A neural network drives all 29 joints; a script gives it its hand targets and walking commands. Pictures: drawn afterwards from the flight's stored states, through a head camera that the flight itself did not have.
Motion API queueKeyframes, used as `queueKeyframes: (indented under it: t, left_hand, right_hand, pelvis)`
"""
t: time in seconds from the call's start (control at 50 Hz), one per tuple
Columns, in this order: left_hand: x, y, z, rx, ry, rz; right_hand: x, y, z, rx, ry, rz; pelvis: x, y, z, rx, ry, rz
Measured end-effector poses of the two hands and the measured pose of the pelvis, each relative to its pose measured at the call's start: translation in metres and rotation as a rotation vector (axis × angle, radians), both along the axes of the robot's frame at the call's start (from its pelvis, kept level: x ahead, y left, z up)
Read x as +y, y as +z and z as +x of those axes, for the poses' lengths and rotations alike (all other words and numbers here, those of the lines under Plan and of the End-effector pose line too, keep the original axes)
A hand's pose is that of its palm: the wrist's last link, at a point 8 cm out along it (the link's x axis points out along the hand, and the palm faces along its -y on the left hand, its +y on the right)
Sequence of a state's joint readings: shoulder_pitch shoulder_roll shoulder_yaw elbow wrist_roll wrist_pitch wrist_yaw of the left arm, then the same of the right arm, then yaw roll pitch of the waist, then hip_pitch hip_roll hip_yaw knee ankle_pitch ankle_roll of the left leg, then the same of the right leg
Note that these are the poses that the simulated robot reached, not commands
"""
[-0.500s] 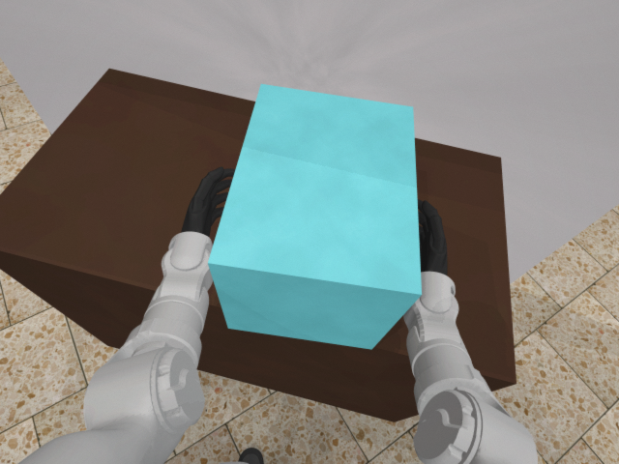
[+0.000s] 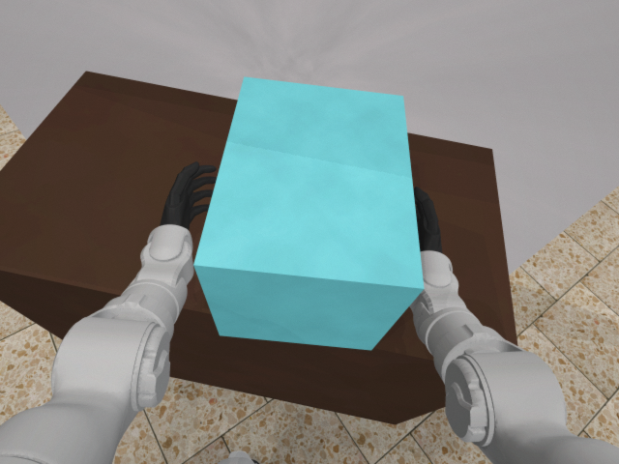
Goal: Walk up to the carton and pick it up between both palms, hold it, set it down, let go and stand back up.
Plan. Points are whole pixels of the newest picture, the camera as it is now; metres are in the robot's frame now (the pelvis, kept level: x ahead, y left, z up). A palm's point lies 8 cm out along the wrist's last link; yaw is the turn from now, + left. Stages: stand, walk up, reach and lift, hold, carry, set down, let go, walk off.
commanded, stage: set down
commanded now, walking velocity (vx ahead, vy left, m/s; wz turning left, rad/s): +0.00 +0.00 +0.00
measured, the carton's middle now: (309, 217) +0.43 +0.02 +0.02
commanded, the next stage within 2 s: none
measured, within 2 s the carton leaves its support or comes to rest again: neither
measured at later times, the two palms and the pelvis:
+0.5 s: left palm (136, 190) +0.40 +0.23 +0.10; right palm (496, 218) +0.40 -0.20 +0.10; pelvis -0.02 -0.01 +0.00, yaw +1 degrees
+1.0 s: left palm (124, 173) +0.40 +0.24 +0.12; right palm (486, 197) +0.40 -0.18 +0.13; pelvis -0.04 -0.03 +0.01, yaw +3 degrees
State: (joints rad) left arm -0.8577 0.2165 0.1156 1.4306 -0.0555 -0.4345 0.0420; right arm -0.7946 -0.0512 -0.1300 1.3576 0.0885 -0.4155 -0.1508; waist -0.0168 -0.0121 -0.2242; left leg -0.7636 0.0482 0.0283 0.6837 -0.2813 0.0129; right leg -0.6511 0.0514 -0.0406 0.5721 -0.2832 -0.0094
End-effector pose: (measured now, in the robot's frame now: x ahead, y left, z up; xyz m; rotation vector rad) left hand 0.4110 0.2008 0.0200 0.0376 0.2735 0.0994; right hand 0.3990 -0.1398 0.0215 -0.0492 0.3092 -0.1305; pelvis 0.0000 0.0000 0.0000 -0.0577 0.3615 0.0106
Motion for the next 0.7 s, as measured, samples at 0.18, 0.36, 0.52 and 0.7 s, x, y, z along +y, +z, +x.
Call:
queueKeyframes:
  t: [0.18, 0.36, 0.52, 0.7]
  left_hand:
    - [0.028, 0.016, -0.002, -0.018, 0.026, 0.020]
    - [0.039, 0.042, -0.011, -0.038, 0.019, 0.010]
    - [0.029, 0.083, -0.014, -0.075, -0.012, -0.009]
    - [0.025, 0.109, -0.017, -0.050, 0.012, -0.011]
  right_hand:
    - [-0.030, 0.018, 0.011, -0.032, -0.027, -0.007]
    - [-0.062, 0.048, 0.010, -0.067, -0.038, 0.014]
    - [-0.064, 0.081, 0.000, -0.068, -0.012, 0.045]
    - [-0.050, 0.113, -0.001, -0.042, 0.005, 0.029]
  pelvis:
    - [-0.001, -0.004, -0.001, -0.012, 0.003, 0.001]
    - [-0.006, -0.001, -0.012, -0.048, 0.004, 0.008]
    - [-0.015, 0.005, -0.025, -0.096, 0.005, 0.028]
    - [-0.025, 0.007, -0.038, -0.144, 0.022, 0.043]
